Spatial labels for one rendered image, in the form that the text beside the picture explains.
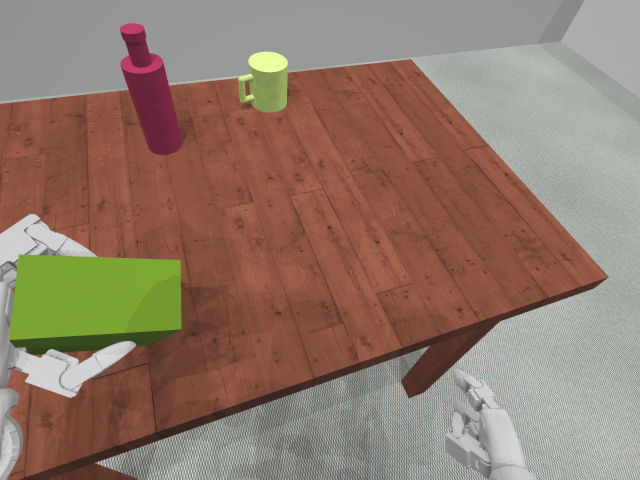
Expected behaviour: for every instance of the right robot hand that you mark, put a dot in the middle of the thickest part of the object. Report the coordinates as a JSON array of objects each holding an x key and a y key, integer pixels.
[{"x": 492, "y": 441}]

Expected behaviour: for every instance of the table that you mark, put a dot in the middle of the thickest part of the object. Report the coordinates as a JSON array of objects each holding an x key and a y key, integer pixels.
[{"x": 364, "y": 221}]

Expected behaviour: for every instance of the sponge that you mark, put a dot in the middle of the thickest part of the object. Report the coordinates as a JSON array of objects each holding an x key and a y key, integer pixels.
[{"x": 73, "y": 303}]

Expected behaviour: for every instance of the left robot hand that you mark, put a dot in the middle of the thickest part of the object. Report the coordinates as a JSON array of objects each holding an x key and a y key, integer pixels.
[{"x": 54, "y": 371}]

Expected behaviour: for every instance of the robot left forearm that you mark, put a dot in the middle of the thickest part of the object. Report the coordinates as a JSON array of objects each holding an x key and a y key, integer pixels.
[{"x": 11, "y": 436}]

